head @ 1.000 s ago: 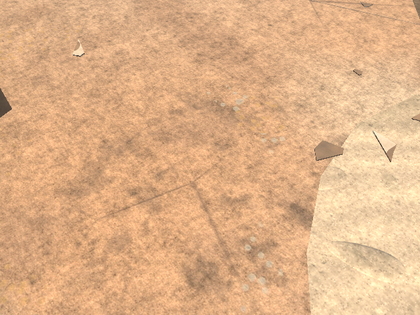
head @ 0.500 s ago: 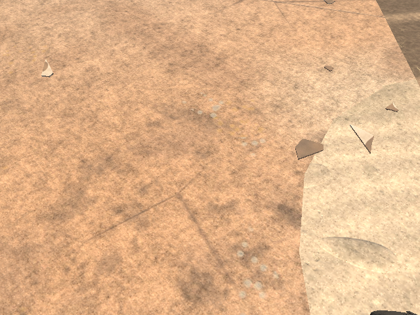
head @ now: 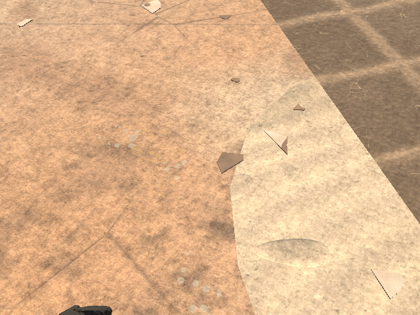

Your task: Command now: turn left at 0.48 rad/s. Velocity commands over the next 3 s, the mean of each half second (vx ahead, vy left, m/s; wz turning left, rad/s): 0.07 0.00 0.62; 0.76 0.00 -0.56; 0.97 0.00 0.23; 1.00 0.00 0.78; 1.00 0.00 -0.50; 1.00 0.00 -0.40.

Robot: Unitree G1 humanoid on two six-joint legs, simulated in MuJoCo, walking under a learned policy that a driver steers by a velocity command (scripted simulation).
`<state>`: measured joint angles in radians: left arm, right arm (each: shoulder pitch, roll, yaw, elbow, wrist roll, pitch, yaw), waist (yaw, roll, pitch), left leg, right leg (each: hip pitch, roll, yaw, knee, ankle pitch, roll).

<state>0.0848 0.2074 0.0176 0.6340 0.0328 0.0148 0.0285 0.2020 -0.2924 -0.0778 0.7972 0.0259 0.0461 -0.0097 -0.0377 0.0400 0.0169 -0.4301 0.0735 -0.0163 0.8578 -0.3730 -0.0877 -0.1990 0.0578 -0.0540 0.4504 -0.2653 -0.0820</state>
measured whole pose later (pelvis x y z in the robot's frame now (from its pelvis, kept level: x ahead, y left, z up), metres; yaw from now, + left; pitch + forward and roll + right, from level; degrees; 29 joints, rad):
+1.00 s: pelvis +0.38 +0.04 -0.03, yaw +0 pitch +2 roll -1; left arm 0.27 0.33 0.07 0.73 0.02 -0.01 -0.04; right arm 0.30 -0.28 -0.01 0.76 -0.05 -0.09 0.01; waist 0.00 0.02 0.02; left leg -0.30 0.06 -0.04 1.33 -0.31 0.01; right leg -0.43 0.14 -0.04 0.68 -0.28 -0.13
